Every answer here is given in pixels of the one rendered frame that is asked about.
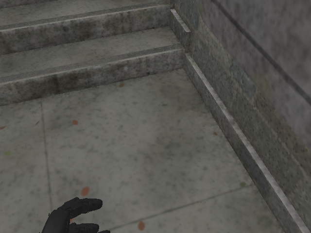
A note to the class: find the left robot hand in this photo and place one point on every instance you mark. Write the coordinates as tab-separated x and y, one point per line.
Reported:
59	220

